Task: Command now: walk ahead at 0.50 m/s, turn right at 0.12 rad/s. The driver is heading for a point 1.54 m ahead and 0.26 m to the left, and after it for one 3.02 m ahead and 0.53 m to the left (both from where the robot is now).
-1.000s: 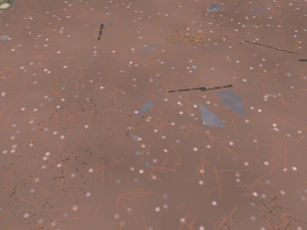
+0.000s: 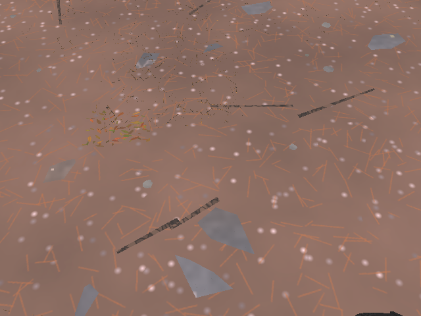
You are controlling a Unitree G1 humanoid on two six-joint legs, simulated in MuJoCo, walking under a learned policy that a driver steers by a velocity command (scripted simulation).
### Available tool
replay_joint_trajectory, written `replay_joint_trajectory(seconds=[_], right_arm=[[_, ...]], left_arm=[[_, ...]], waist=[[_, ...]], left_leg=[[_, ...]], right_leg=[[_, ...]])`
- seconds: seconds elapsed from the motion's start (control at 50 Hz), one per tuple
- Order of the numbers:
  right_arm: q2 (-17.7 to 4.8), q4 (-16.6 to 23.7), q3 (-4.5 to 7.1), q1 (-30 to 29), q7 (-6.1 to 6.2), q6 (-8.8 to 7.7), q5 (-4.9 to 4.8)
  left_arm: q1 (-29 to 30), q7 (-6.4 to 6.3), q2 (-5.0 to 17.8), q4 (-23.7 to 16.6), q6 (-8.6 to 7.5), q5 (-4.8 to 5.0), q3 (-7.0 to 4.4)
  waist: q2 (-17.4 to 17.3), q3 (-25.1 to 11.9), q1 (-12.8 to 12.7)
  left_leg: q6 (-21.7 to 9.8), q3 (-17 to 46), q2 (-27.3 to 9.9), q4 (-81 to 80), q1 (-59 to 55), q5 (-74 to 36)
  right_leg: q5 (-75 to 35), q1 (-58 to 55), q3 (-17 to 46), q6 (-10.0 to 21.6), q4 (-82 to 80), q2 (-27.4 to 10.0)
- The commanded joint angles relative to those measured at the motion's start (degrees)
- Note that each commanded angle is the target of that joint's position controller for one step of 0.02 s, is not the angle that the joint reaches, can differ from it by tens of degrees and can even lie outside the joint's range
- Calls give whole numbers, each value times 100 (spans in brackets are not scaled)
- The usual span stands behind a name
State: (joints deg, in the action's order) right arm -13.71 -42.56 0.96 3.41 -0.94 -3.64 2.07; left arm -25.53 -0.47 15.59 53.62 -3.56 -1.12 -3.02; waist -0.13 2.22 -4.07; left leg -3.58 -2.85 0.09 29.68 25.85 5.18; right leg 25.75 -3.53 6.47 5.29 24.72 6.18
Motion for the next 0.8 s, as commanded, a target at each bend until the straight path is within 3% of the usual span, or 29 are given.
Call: replay_joint_trajectory(seconds=[0.02, 0.04, 0.06, 0.08, 0.12, 0.16, 0.22, 0.28, 0.34, 0.4, 0.42, 0.44, 0.46, 0.48, 0.5, 0.52, 0.56, 0.58, 0.64, 0.8], right_arm=[[-1788, -329, 546, 2470, 129, -61, 136], [-1257, -271, 438, 1991, 71, -2, -60], [-896, -171, 340, 1429, 54, -13, -122], [-652, -187, 269, 1203, 37, -55, -101], [-430, -348, 173, 1178, 58, -134, -145], [-498, -495, 162, 1319, 45, -212, -156], [-611, -632, 150, 1307, 70, -182, -145], [-587, -771, 112, 1374, 89, -98, -139], [-597, -952, 110, 1596, 103, -33, -131], [-545, -1043, 88, 1485, 149, 47, -157], [-508, -1070, 74, 1439, 171, 69, -177], [-426, -1087, 50, 1595, 187, 69, -133], [-283, -1132, 38, 2108, 192, 80, -93], [43, -1403, -46, 2555, 230, 179, -187], [-124, -1492, -26, 2387, 280, 271, -163], [-231, -1483, 6, 2140, 286, 315, -135], [-315, -1519, 31, 1868, 258, 355, -128], [-251, -1577, 9, 1876, 254, 352, -132], [-177, -1754, -24, 1854, 297, 326, -150], [-71, -2072, -69, 1810, 355, 384, -139]], left_arm=[[-611, 31, 206, -458, -111, 216, -24], [-300, -18, 666, -353, -71, 18, -93], [81, 0, 613, -405, -64, 19, -99], [276, 9, 477, -434, -58, 15, -55], [237, 40, 369, -400, 72, -63, -35], [157, 70, 266, -338, 171, -73, -19], [386, 86, 139, -344, 241, -57, 40], [914, 64, 0, -390, 265, -33, 143], [1158, -15, 45, -342, 276, 1, 170], [1150, -85, 40, -221, 231, -8, 182], [1063, -107, 35, -151, 189, -35, 193], [915, -144, 287, -74, 134, -67, 147], [822, -167, 640, -46, 104, -64, 89], [1026, -161, 478, -19, 157, 75, 129], [1237, -132, 221, -46, 182, 81, 188], [1453, -114, 144, -60, 198, 66, 210], [1397, -149, 137, 58, 207, 60, 215], [1304, -170, 160, 151, 207, 93, 199], [1201, -181, 133, 320, 204, 114, 183], [1131, -201, 52, 691, 259, 98, 185]], waist=[[-1727, -1920, 860], [-714, -1269, 735], [-266, -546, 565], [-31, -308, 475], [-345, -279, 273], [-474, -445, 189], [-512, -471, 116], [-665, -455, 274], [-642, -497, 420], [-531, -308, 360], [-354, -248, 270], [15, -353, 304], [562, -499, 624], [899, -632, 693], [742, -389, 641], [685, -158, 638], [560, -40, 548], [463, -69, 528], [138, -161, 467], [2, 14, 441]], left_leg=[[-1362, 4072, -2473, -1076, -4307, 1078], [-1272, 4255, -2304, -1356, -3663, 857], [-1205, 3168, -2137, -1306, -2849, -108], [-1099, 2445, -1878, -1328, -2375, -1457], [-862, 1406, -1459, -1363, -1907, -3198], [-861, 999, -1327, -1365, -1812, -4186], [-844, 543, -1148, -1412, -1743, -4407], [-705, 246, -951, -1370, -1637, -4188], [-686, 359, -1041, -1209, -1769, -3762], [-615, 622, -1142, -958, -1650, -2679], [-449, 667, -1052, -801, -1480, -1978], [-221, 670, -863, -597, -1272, -1057], [-66, 469, -480, -387, -1024, 565], [15, 251, -174, -443, -1290, 1629], [71, 273, -154, -640, -1553, 1576], [91, 337, -166, -801, -1672, 1289], [111, 454, -309, -961, -1799, 759], [118, 487, -374, -1009, -1808, 616], [149, 512, -443, -1107, -1780, 476], [166, 514, -498, -1172, -1822, 562]], right_leg=[[51, 3183, -423, -63, 4500, 192], [214, 3680, 57, 7, 4924, -94], [-234, 3638, 61, -34, 4844, -317], [-434, 3467, -13, -91, 4617, -480], [-469, 3044, -157, -248, 4169, -641], [-607, 2816, -280, -369, 3926, -531], [-988, 2840, -491, -503, 3141, -590], [-1499, 2496, -747, -541, 2041, -668], [-1687, 2203, -802, -503, 1447, -652], [-1726, 1741, -786, -355, 575, -657], [-2241, 1325, -684, -295, -98, -720], [-3262, 783, -196, -239, -351, -1168], [-4811, 367, 450, 5, -93, -1901], [-4756, 697, 672, 538, -149, -2195], [-3976, 1173, 749, 510, -340, -2047], [-3302, 1469, 565, 309, -450, -1742], [-2895, 1534, 250, 52, -508, -1370], [-2896, 1411, 157, -6, -483, -1282], [-3243, 1034, 98, -7, -393, -1256], [-2903, 1087, 65, -37, -543, -1188]])
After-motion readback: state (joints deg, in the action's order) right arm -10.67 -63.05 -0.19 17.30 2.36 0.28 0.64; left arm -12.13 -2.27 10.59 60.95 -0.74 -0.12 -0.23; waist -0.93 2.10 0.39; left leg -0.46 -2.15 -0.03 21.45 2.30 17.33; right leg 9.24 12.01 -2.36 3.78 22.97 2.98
